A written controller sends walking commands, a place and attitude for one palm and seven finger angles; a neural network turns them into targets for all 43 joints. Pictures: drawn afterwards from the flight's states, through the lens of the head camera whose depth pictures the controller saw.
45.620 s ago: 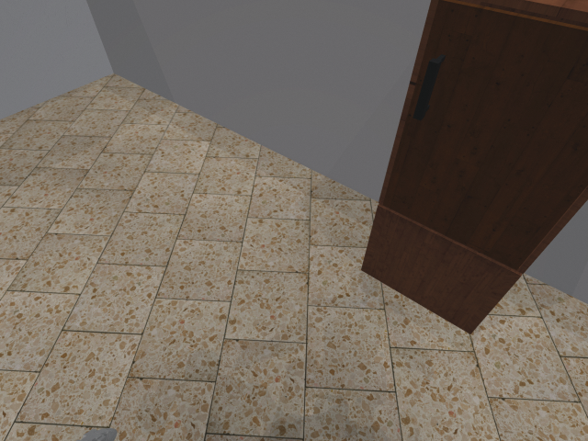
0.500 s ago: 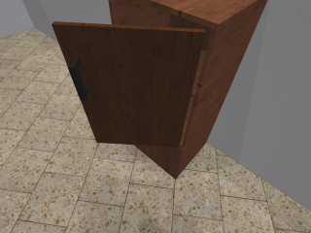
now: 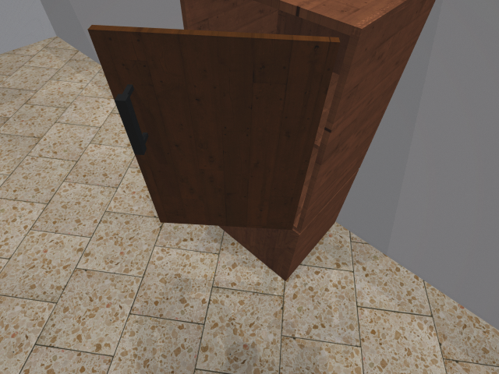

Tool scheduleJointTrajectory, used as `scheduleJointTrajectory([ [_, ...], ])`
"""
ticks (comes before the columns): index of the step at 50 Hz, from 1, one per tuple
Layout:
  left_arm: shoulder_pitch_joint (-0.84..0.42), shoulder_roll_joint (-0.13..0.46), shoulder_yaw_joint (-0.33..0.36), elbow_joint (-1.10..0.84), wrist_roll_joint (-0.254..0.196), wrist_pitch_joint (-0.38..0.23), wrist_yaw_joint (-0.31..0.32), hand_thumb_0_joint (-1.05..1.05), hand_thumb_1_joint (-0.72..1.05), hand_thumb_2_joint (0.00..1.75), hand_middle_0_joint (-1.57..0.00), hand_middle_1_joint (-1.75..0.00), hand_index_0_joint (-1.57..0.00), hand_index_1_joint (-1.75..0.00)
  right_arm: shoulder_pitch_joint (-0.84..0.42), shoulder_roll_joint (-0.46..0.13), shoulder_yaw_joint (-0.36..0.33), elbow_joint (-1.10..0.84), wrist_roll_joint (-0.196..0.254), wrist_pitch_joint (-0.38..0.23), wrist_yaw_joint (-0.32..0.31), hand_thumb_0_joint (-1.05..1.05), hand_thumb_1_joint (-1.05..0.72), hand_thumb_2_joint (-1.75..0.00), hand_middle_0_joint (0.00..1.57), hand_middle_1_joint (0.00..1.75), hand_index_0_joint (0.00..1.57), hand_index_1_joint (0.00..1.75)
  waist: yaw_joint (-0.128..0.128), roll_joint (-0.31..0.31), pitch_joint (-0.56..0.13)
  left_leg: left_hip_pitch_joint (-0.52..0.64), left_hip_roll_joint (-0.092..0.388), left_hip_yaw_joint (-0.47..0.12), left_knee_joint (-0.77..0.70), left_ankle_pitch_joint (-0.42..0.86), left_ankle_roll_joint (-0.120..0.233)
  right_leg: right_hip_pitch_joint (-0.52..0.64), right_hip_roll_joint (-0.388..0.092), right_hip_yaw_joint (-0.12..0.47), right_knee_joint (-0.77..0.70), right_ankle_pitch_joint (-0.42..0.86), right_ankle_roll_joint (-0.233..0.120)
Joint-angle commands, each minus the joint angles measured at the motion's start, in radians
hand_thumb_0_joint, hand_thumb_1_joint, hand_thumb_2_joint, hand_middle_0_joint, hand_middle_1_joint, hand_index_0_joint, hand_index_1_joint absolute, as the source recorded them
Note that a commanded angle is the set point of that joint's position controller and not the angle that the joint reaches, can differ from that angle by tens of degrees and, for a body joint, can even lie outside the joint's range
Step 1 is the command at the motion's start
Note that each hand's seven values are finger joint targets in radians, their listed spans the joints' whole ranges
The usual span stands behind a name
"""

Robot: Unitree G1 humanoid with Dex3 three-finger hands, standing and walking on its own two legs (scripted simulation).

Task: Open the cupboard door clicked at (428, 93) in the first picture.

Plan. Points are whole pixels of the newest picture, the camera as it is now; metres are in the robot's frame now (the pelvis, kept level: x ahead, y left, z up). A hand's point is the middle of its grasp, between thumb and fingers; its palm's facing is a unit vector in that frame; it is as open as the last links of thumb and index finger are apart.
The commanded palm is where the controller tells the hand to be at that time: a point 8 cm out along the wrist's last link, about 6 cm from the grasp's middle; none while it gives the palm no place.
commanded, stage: look again from close up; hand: left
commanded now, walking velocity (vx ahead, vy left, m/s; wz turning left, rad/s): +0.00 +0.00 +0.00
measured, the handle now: (134, 120) +0.55 +0.27 +0.08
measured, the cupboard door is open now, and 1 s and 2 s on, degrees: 39 39 39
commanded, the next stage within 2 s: shuffle to correct the standing spot in 0.42 s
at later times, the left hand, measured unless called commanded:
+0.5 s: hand out of the picture -0.01 +0.19 -0.18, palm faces -0.02 -0.98 -0.21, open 7.4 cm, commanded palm none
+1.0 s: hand out of the picture +0.01 +0.22 -0.19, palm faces +0.00 -0.97 -0.25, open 7.4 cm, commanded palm none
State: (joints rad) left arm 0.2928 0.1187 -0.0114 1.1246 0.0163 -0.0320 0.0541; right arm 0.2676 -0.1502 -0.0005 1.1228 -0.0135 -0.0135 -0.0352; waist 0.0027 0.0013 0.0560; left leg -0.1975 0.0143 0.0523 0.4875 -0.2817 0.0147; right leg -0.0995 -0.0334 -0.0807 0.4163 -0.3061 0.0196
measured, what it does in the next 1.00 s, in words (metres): stands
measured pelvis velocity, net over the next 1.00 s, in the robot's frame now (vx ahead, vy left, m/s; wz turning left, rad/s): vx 0.00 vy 0.03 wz -0.05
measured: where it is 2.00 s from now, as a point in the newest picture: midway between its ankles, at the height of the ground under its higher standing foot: outside the picture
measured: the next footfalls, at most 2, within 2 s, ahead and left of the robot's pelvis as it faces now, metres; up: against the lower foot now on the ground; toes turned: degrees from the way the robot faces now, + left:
none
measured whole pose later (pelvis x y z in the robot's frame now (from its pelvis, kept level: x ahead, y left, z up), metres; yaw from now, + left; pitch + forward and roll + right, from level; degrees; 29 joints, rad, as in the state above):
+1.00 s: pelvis +0.00 +0.03 -0.01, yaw -3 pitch +0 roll +1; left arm 0.26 0.20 0.03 1.04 0.02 0.03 0.04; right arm 0.25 -0.16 0.00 1.02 -0.02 -0.01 -0.03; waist 0.03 -0.03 0.07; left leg -0.23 -0.05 0.13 0.57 -0.33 0.08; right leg -0.27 -0.08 -0.06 0.71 -0.46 -0.01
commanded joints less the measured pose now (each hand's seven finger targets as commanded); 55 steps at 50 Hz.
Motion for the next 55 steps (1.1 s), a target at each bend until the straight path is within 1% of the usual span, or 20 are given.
scheduleJointTrajectory([
  [1,0.061,0.132,0.021,-0.067,-0.002,-0.022,0.006,0.0,0.9,0.9,-0.2,-0.3,-0.2,-0.3,0.07,-0.095,-0.012,-0.095,0.0,-0.023,0.012,0.0,-0.9,-0.9,0.2,0.3,0.2,0.3,-0.02,0.012,-0.087,0.012,0.082,-0.081,0.007,0.304,0.018,-0.039,-0.089,0.082,0.049,0.367,-0.064],
  [4,0.07,0.117,0.015,-0.072,-0.002,-0.004,0.001,0.0,0.9,0.9,-0.2,-0.3,-0.2,-0.3,0.059,-0.107,-0.008,-0.101,-0.001,-0.026,0.005,0.0,-0.9,-0.9,0.2,0.3,0.2,0.3,-0.005,0.053,-0.047,0.0,0.097,-0.095,-0.006,0.389,0.036,-0.064,-0.061,0.069,0.053,0.217,-0.056],
  [7,0.058,0.124,0.014,-0.08,-0.003,0.011,-0.004,0.0,0.9,0.9,-0.2,-0.3,-0.2,-0.3,0.039,-0.115,-0.008,-0.115,0.002,-0.016,0.008,0.0,-0.9,-0.9,0.2,0.3,0.2,0.3,-0.003,-0.012,0.016,-0.04,0.09,-0.101,-0.054,0.209,0.037,-0.101,-0.056,0.075,0.026,0.092,-0.051],
  [12,0.046,0.143,0.011,-0.088,-0.002,0.018,-0.013,0.0,0.9,0.9,-0.2,-0.3,-0.2,-0.3,0.019,-0.129,-0.007,-0.113,-0.001,-0.012,0.015,0.0,-0.9,-0.9,0.2,0.3,0.2,0.3,0.002,-0.01,0.054,-0.061,0.081,-0.105,-0.115,0.065,0.035,-0.13,-0.056,0.091,-0.003,0.013,-0.046],
  [19,0.04,0.169,0.012,-0.087,-0.002,0.012,-0.015,0.0,0.9,0.9,-0.2,-0.3,-0.2,-0.3,0.012,-0.135,-0.003,-0.088,0.002,-0.022,0.014,0.0,-0.9,-0.9,0.2,0.3,0.2,0.3,0.008,-0.019,0.007,-0.006,0.084,-0.085,-0.111,0.178,0.034,-0.1,-0.071,0.095,-0.016,0.113,-0.039],
  [29,0.046,0.177,0.018,-0.07,0.001,0.013,-0.015,0.0,0.9,0.9,-0.2,-0.3,-0.2,-0.3,0.014,-0.126,-0.004,-0.058,0.003,-0.013,0.016,0.0,-0.9,-0.9,0.2,0.3,0.2,0.3,0.013,-0.018,0.007,-0.004,0.073,-0.057,-0.096,0.135,0.024,-0.093,-0.089,0.114,-0.03,0.105,-0.049],
  [33,0.055,0.206,0.038,-0.081,0.003,0.021,-0.015,0.0,0.9,0.9,-0.2,-0.3,-0.2,-0.3,0.013,-0.124,-0.012,-0.082,-0.001,0.002,0.022,0.0,-0.9,-0.9,0.2,0.3,0.2,0.3,0.019,-0.048,0.023,-0.063,0.041,-0.022,-0.031,0.051,0.012,-0.11,-0.144,0.17,-0.039,0.022,-0.08],
  [36,0.063,0.23,0.055,-0.093,0.005,0.024,-0.013,0.0,0.9,0.9,-0.2,-0.3,-0.2,-0.3,0.014,-0.114,-0.016,-0.102,-0.003,0.008,0.024,0.0,-0.9,-0.9,0.2,0.3,0.2,0.3,0.02,-0.111,0.024,-0.103,0.015,0.008,0.035,0.036,0.001,-0.093,-0.2,0.221,-0.046,0.072,-0.109],
  [38,0.062,0.236,0.064,-0.1,0.006,0.027,-0.011,0.0,0.9,0.9,-0.2,-0.3,-0.2,-0.3,0.022,-0.114,-0.021,-0.112,-0.003,0.008,0.023,0.0,-0.9,-0.9,0.2,0.3,0.2,0.3,0.017,-0.103,0.02,-0.085,0.016,0.011,0.044,0.069,-0.001,-0.108,-0.213,0.218,-0.014,0.137,-0.117],
  [40,0.05,0.228,0.071,-0.114,0.009,0.033,-0.008,0.0,0.9,0.9,-0.2,-0.3,-0.2,-0.3,0.041,-0.123,-0.025,-0.113,-0.003,0.006,0.022,0.0,-0.9,-0.9,0.2,0.3,0.2,0.3,0.009,-0.052,0.004,-0.041,0.035,-0.009,0.022,0.167,0.012,-0.126,-0.177,0.163,0.058,0.17,-0.097],
  [41,0.042,0.214,0.071,-0.123,0.009,0.038,-0.008,0.0,0.9,0.9,-0.2,-0.3,-0.2,-0.3,0.056,-0.139,-0.028,-0.115,-0.004,0.005,0.02,0.0,-0.9,-0.9,0.2,0.3,0.2,0.3,0.005,0.019,-0.002,-0.006,0.07,-0.049,-0.005,0.248,0.029,-0.153,-0.135,0.11,0.118,0.144,-0.078],
  [43,0.026,0.162,0.062,-0.14,0.011,0.047,-0.007,0.0,0.9,0.9,-0.2,-0.3,-0.2,-0.3,0.095,-0.183,-0.037,-0.117,-0.006,0.006,0.012,0.0,-0.9,-0.9,0.2,0.3,0.2,0.3,0.001,0.168,-0.019,0.057,0.178,-0.186,-0.092,0.392,0.114,-0.241,-0.028,-0.01,0.273,-0.101,-0.036],
  [44,0.005,0.142,0.055,-0.152,0.012,0.05,-0.007,0.0,0.9,0.9,-0.2,-0.3,-0.2,-0.3,0.106,-0.173,-0.038,-0.118,-0.004,0.007,0.009,0.0,-0.9,-0.9,0.2,0.3,0.2,0.3,-0.003,0.18,-0.003,0.084,0.213,-0.217,-0.119,0.467,0.16,-0.301,-0.012,-0.012,0.349,-0.23,-0.031],
  [46,-0.011,0.123,0.049,-0.155,0.005,0.051,-0.007,0.0,0.9,0.9,-0.2,-0.3,-0.2,-0.3,0.09,-0.155,-0.032,-0.131,-0.01,0.003,0.004,0.0,-0.9,-0.9,0.2,0.3,0.2,0.3,0.0,0.129,-0.016,0.073,0.243,-0.249,-0.127,0.54,0.201,-0.311,-0.034,0.021,0.406,-0.27,-0.038],
  [48,0.031,0.098,0.041,-0.129,0.003,0.046,-0.011,0.0,0.9,0.9,-0.2,-0.3,-0.2,-0.3,0.034,-0.148,-0.028,-0.143,-0.009,-0.003,0.001,0.0,-0.9,-0.9,0.2,0.3,0.2,0.3,0.029,0.073,-0.048,0.023,0.222,-0.184,-0.103,0.551,0.18,-0.199,-0.041,0.027,0.29,-0.143,-0.034],
  [50,0.08,0.115,0.036,-0.103,0.004,0.029,-0.013,0.0,0.9,0.9,-0.2,-0.3,-0.2,-0.3,-0.003,-0.137,-0.023,-0.141,0.0,-0.013,0.0,0.0,-0.9,-0.9,0.2,0.3,0.2,0.3,0.055,-0.003,-0.069,-0.032,0.16,-0.129,-0.05,0.415,0.114,-0.062,-0.055,0.073,0.057,0.08,-0.035],
  [52,0.058,0.168,0.031,-0.099,0.003,0.015,-0.016,0.0,0.9,0.9,-0.2,-0.3,-0.2,-0.3,0.01,-0.103,-0.019,-0.13,0.006,-0.013,0.008,0.0,-0.9,-0.9,0.2,0.3,0.2,0.3,0.014,-0.088,-0.039,-0.053,0.061,-0.059,-0.049,0.108,0.034,-0.084,-0.17,0.204,-0.011,0.201,-0.089],
  [53,0.033,0.178,0.033,-0.099,0.002,0.011,-0.018,0.0,0.9,0.9,-0.2,-0.3,-0.2,-0.3,0.018,-0.091,-0.016,-0.115,0.001,-0.006,0.01,0.0,-0.9,-0.9,0.2,0.3,0.2,0.3,0.002,-0.176,-0.034,-0.033,0.048,-0.036,-0.036,0.092,0.021,-0.095,-0.175,0.201,-0.019,0.233,-0.1],
  [54,0.02,0.171,0.031,-0.1,0.002,0.011,-0.017,0.0,0.9,0.9,-0.2,-0.3,-0.2,-0.3,0.027,-0.085,-0.015,-0.102,0.001,-0.004,0.01,0.0,-0.9,-0.9,0.2,0.3,0.2,0.3,-0.004,-0.186,-0.018,-0.015,0.049,-0.036,-0.05,0.123,0.02,-0.101,-0.169,0.177,-0.012,0.294,-0.1],
  [55,0.011,0.166,0.028,-0.101,0.002,0.011,-0.016,0.0,0.9,0.9,-0.2,-0.3,-0.2,-0.3,0.033,-0.09,-0.012,-0.086,-0.001,-0.007,0.01,0.0,-0.9,-0.9,0.2,0.3,0.2,0.3,-0.005,-0.148,-0.017,0.007,0.06,-0.044,-0.07,0.178,0.02,-0.105,-0.151,0.151,0.007,0.325,-0.088],
])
